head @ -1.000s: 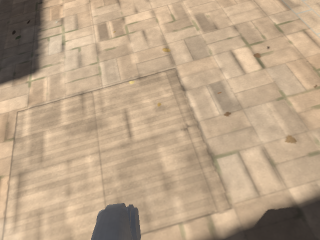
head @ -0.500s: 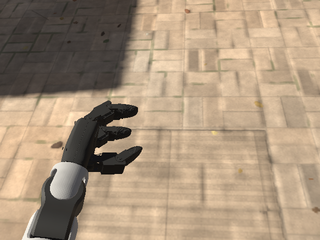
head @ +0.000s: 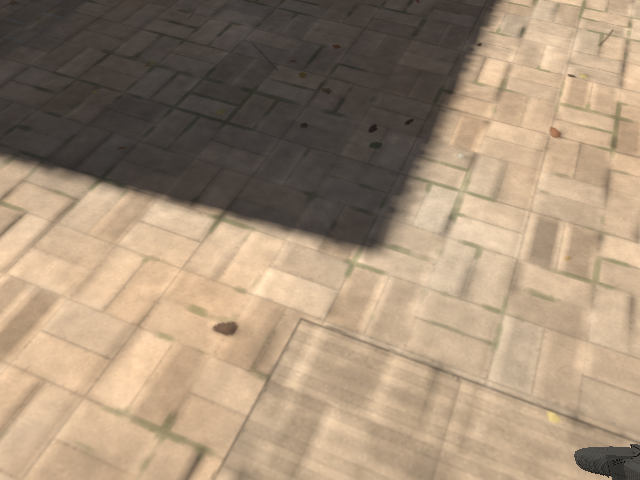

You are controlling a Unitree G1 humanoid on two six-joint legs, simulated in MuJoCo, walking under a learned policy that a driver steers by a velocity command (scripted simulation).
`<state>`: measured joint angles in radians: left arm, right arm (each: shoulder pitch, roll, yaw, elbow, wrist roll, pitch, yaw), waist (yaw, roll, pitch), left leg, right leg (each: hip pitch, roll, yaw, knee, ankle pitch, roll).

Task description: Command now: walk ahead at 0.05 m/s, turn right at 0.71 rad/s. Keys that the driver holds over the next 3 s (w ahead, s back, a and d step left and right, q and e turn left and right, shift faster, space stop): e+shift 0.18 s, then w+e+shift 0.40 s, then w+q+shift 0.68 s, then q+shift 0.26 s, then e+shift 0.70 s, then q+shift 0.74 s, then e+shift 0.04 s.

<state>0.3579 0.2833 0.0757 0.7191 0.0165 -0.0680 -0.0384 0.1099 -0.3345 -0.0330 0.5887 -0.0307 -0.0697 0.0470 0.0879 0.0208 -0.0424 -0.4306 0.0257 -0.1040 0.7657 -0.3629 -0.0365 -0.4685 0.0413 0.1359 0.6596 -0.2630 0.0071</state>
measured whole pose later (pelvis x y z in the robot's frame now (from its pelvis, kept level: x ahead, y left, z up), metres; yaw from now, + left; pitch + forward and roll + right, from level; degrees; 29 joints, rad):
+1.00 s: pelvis +0.28 -0.28 +0.02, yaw -24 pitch +0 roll -1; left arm 0.52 0.19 0.03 0.93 0.02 -0.10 0.01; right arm 0.14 -0.24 -0.05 0.80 -0.01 -0.01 0.07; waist 0.05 0.03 0.00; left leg -0.83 0.04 0.04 1.00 0.09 0.12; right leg 0.17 0.11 -0.26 0.18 -0.36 -0.08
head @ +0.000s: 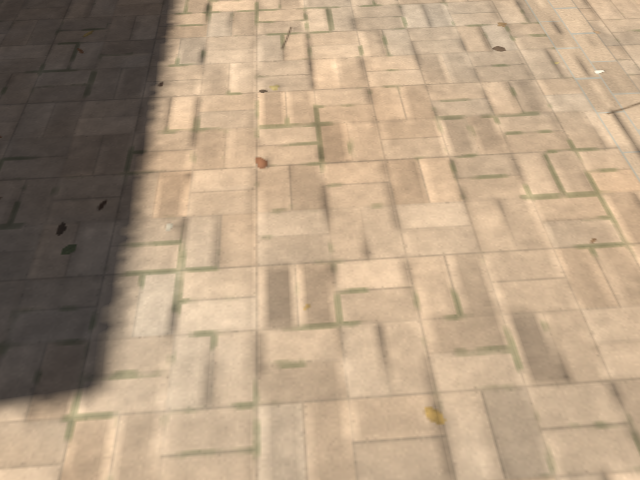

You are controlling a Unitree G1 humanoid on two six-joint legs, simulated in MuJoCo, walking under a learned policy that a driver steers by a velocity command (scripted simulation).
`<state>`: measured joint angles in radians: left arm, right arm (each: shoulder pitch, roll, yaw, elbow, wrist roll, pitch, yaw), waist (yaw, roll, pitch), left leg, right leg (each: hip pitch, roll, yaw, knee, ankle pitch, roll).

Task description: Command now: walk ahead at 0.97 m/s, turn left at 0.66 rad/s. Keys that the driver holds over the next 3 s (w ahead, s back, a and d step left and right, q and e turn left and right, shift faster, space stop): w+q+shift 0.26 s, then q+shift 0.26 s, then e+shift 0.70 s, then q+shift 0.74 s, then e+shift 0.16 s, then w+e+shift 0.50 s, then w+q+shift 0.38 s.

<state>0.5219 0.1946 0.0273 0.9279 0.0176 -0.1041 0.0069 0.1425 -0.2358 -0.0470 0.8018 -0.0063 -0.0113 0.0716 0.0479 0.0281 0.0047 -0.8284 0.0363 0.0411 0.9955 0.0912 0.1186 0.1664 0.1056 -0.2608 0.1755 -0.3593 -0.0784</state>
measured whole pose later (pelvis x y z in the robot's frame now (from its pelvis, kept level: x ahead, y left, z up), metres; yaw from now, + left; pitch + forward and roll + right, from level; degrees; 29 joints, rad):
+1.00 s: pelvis +0.54 +0.01 +0.01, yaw +21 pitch +2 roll +0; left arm 0.29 0.33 0.10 0.69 -0.02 0.05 0.04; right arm 0.10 -0.21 -0.02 0.62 -0.03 0.01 -0.05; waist 0.04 -0.04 0.01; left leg -0.30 0.03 0.04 0.48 -0.21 0.01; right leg -0.65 0.03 0.04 1.20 -0.36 0.09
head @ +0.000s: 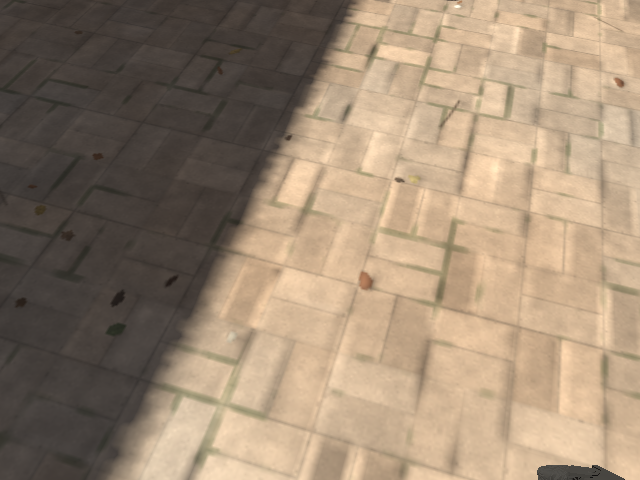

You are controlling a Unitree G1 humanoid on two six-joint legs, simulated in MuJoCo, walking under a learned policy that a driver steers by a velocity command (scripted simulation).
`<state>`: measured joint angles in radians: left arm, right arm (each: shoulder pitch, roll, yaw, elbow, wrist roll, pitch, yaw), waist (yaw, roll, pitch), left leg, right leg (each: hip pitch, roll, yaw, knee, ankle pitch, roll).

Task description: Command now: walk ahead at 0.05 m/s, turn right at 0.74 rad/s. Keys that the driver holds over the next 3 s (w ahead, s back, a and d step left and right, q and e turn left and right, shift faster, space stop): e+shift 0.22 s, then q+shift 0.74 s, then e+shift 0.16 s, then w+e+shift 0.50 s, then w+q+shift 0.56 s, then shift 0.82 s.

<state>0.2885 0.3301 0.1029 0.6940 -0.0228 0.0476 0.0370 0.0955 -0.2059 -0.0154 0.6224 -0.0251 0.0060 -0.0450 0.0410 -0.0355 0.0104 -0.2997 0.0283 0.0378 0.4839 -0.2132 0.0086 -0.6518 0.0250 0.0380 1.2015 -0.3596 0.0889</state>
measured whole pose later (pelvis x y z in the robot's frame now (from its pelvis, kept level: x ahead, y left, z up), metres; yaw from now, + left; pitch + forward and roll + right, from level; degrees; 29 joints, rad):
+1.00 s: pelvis +0.01 -0.01 +0.01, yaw +14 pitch +4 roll -3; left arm 0.05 0.32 0.11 0.68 0.01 0.01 0.03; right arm 0.21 -0.31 -0.08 0.59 0.02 0.03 -0.04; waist 0.00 -0.03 0.04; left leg -0.31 -0.05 -0.11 0.47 -0.22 0.06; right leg -0.62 0.01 0.07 1.08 -0.32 0.08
